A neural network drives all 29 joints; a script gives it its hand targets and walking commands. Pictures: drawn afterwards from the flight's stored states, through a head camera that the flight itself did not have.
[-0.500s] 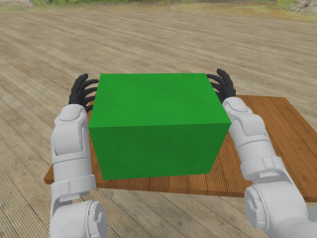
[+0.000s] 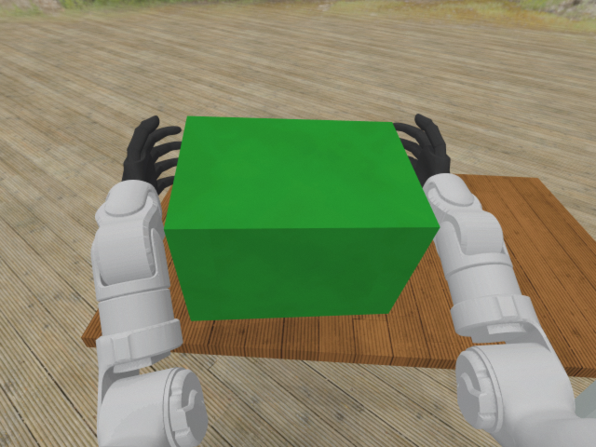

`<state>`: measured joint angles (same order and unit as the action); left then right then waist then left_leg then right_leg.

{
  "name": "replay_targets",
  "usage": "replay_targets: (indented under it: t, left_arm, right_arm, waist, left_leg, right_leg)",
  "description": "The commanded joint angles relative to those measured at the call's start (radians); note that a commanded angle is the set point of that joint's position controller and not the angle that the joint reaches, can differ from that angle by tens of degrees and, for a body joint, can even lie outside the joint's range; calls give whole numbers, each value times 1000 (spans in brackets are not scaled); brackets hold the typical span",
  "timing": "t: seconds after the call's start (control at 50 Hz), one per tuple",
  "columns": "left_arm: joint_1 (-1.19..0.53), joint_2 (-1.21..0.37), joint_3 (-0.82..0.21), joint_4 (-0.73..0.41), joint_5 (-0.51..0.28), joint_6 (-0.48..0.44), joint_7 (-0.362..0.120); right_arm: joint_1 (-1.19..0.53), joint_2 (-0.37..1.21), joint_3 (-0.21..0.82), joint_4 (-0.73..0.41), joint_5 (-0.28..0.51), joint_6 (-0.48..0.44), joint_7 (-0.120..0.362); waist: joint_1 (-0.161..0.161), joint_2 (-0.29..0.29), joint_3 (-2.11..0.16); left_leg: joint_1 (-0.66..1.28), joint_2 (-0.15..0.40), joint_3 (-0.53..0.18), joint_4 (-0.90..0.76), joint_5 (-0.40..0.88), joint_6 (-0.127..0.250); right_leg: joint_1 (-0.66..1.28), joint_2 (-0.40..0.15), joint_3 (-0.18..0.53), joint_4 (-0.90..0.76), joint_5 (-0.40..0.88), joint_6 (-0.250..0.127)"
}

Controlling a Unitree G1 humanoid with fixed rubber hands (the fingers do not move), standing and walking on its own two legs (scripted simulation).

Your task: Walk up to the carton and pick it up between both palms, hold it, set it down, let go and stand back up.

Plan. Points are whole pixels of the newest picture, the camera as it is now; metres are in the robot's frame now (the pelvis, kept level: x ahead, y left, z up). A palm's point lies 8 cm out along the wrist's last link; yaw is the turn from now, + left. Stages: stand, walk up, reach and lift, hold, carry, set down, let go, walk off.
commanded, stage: set down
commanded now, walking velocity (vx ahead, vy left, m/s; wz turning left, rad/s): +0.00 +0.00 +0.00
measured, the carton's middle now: (293, 220) +0.34 +0.00 +0.19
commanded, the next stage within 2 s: none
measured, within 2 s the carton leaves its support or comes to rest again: neither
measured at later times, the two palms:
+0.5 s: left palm (170, 203) +0.38 +0.17 +0.19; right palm (422, 210) +0.38 -0.19 +0.17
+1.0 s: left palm (169, 213) +0.40 +0.17 +0.17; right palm (409, 211) +0.40 -0.18 +0.15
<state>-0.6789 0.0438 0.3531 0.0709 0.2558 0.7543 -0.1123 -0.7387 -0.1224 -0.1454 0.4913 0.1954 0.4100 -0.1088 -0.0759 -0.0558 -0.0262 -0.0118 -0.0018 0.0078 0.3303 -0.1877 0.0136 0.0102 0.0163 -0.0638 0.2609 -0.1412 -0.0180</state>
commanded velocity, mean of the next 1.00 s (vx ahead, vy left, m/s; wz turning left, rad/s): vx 0.00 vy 0.00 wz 0.00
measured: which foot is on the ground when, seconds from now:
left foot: down 0.00-1.00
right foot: down 0.00-1.00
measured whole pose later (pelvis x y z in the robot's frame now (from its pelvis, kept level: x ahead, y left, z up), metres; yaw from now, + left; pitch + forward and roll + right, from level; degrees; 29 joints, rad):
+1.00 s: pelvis +0.02 +0.00 +0.00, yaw +1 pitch -5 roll -1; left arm -0.64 0.03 0.30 0.36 0.24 0.42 -0.06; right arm -0.66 -0.10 -0.21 0.77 0.03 0.03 -0.04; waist -0.04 -0.07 0.01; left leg -0.04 0.00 -0.01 0.34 -0.22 0.00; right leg -0.01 0.02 -0.09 0.26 -0.17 -0.02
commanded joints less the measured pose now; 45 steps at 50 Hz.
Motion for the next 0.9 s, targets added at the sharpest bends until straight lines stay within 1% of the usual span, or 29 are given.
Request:
replay_targets:
  t: [0.0, 0.04, 0.08, 0.12, 0.14, 0.16, 0.2, 0.26, 0.28, 0.3, 0.32, 0.36, 0.38, 0.4, 0.44, 0.46, 0.48, 0.5, 0.54, 0.56, 0.58, 0.6, 0.62, 0.7, 0.74, 0.76, 0.8, 0.84, 0.88]
  left_arm:
    - [-541, -379, -310, 76, -50, -61, -145]
    - [-544, -384, -313, 59, -52, -101, -149]
    - [-522, -392, -340, 24, -62, -145, -140]
    - [-517, -396, -362, 30, -73, -177, -132]
    - [-519, -408, -379, 37, -72, -194, -130]
    - [-495, -407, -378, 60, -67, -209, -131]
    - [-489, -426, -410, 73, -78, -234, -122]
    - [-478, -441, -437, 82, -83, -264, -111]
    - [-478, -434, -454, 78, -94, -274, -103]
    - [-480, -442, -477, 68, -97, -282, -94]
    - [-475, -450, -496, 49, -114, -290, -86]
    - [-474, -455, -510, 60, -117, -299, -72]
    - [-450, -460, -518, 66, -122, -298, -68]
    - [-432, -458, -519, 62, -122, -294, -66]
    - [-399, -445, -493, 79, -112, -292, -74]
    - [-393, -436, -478, 91, -99, -284, -77]
    - [-378, -412, -452, 100, -89, -279, -83]
    - [-367, -412, -437, 102, -83, -273, -89]
    - [-374, -403, -400, 117, -67, -265, -97]
    - [-376, -403, -411, 103, -69, -263, -97]
    - [-381, -396, -409, 93, -70, -268, -94]
    - [-391, -407, -414, 102, -71, -271, -91]
    - [-397, -408, -420, 89, -79, -279, -85]
    - [-437, -427, -436, 94, -93, -311, -68]
    - [-435, -436, -446, 119, -95, -319, -64]
    - [-428, -443, -441, 134, -88, -323, -60]
    - [-445, -445, -438, 159, -88, -327, -56]
    - [-453, -453, -446, 177, -91, -337, -51]
    - [-469, -459, -442, 184, -102, -346, -46]
  right_arm:
    - [-677, 434, 250, -130, -21, -99, 126]
    - [-677, 449, 247, -141, -51, -163, 136]
    - [-667, 467, 279, -185, -59, -227, 141]
    - [-652, 463, 283, -187, -78, -279, 135]
    - [-650, 458, 283, -194, -89, -302, 133]
    - [-628, 445, 288, -185, -101, -321, 130]
    - [-618, 418, 269, -177, -123, -364, 130]
    - [-615, 408, 266, -167, -139, -409, 133]
    - [-626, 394, 256, -169, -144, -424, 136]
    - [-629, 395, 272, -178, -134, -439, 138]
    - [-617, 401, 295, -200, -123, -448, 135]
    - [-633, 394, 300, -187, -114, -459, 132]
    - [-631, 394, 310, -193, -101, -460, 130]
    - [-616, 387, 322, -191, -96, -456, 128]
    - [-588, 412, 344, -188, -90, -446, 121]
    - [-587, 413, 348, -169, -87, -437, 119]
    - [-569, 409, 350, -163, -81, -429, 117]
    - [-565, 420, 353, -160, -79, -420, 116]
    - [-584, 415, 341, -155, -82, -415, 119]
    - [-592, 404, 335, -154, -81, -417, 124]
    - [-579, 400, 333, -148, -82, -421, 126]
    - [-586, 402, 331, -144, -82, -424, 128]
    - [-591, 406, 335, -154, -81, -430, 127]
    - [-597, 419, 321, -131, -88, -443, 128]
    - [-595, 391, 288, -111, -105, -444, 131]
    - [-575, 387, 272, -68, -115, -444, 132]
    - [-582, 355, 229, -45, -133, -451, 139]
    - [-584, 355, 219, -28, -146, -457, 143]
    - [-601, 367, 208, -22, -149, -460, 150]
  waist:
    - [13, 55, -137]
    - [18, 58, -193]
    - [23, 64, -283]
    - [7, 66, -310]
    - [2, 75, -303]
    - [2, 55, -299]
    - [-8, 74, -283]
    - [-8, 72, -266]
    - [-11, 72, -269]
    - [-13, 87, -291]
    - [-13, 80, -310]
    - [-19, 93, -331]
    - [-10, 84, -317]
    - [-16, 82, -322]
    - [6, 45, -301]
    - [6, 46, -281]
    - [10, 26, -259]
    - [25, 10, -259]
    - [32, 2, -249]
    - [28, 22, -249]
    - [33, 16, -256]
    - [25, 32, -254]
    - [36, 31, -283]
    - [22, 58, -329]
    - [10, 69, -335]
    - [9, 65, -308]
    - [2, 95, -305]
    - [-2, 95, -309]
    - [4, 89, -312]
  left_leg:
    - [-68, -25, 47, -103, 57, -26]
    - [-32, -25, 53, -93, 120, -28]
    - [22, -30, 51, -55, 247, -36]
    - [63, -34, 48, -28, 315, -50]
    - [66, -34, 46, -27, 316, -55]
    - [63, -30, 44, -26, 304, -54]
    - [67, -21, 39, -28, 300, -59]
    - [61, -19, 33, -34, 265, -56]
    - [70, -16, 32, -29, 271, -60]
    - [88, -12, 28, -14, 308, -65]
    - [99, -14, 23, -3, 345, -66]
    - [117, -19, 21, 17, 388, -77]
    - [112, -15, 18, 22, 414, -79]
    - [117, -17, 17, 29, 433, -83]
    - [68, -25, 24, 20, 403, -65]
    - [40, -32, 24, 8, 368, -60]
    - [6, -38, 28, 0, 337, -52]
    - [-15, -43, 26, -15, 310, -44]
    - [-35, -43, 31, -25, 272, -36]
    - [-20, -43, 29, -27, 276, -39]
    - [-19, -41, 32, -22, 296, -35]
    - [-18, -37, 36, -18, 309, -42]
    - [-12, -36, 28, -11, 328, -40]
    - [25, -31, 26, 6, 371, -53]
    - [44, -28, 26, 5, 368, -65]
    - [49, -21, 26, 6, 385, -70]
    - [89, -10, 23, 3, 372, -77]
    - [100, -9, 26, 4, 361, -79]
    - [102, -5, 23, 9, 380, -83]
  right_leg:
    - [64, 13, -9, -39, -12, 26]
    - [87, 18, -23, -36, 36, 27]
    - [130, 19, -28, -14, 159, 35]
    - [155, 25, -43, -11, 212, 42]
    - [145, 23, -43, -13, 213, 42]
    - [156, 24, -48, -13, 216, 41]
    - [142, 22, -55, -16, 188, 38]
    - [134, 20, -67, -22, 140, 31]
    - [126, 20, -72, -21, 141, 32]
    - [107, 21, -72, -14, 177, 31]
    - [104, 21, -70, -9, 218, 32]
    - [104, 22, -71, -3, 237, 29]
    - [108, 22, -69, 1, 275, 30]
    - [123, 23, -65, 6, 307, 35]
    - [158, 13, -53, 15, 361, 46]
    - [177, 4, -44, 20, 387, 51]
    - [200, -5, -33, 30, 413, 55]
    - [229, -8, -24, 37, 444, 63]
    - [230, -11, -25, 40, 427, 65]
    - [222, -8, -27, 38, 411, 64]
    - [214, -6, -29, 42, 413, 63]
    - [206, -3, -38, 39, 405, 60]
    - [196, -2, -30, 44, 417, 60]
    - [178, 1, -41, 50, 440, 55]
    - [153, 8, -47, 39, 397, 52]
    - [127, 14, -51, 32, 376, 46]
    - [69, 19, -59, 13, 294, 39]
    - [34, 18, -60, 4, 259, 34]
    - [37, 20, -65, 4, 269, 32]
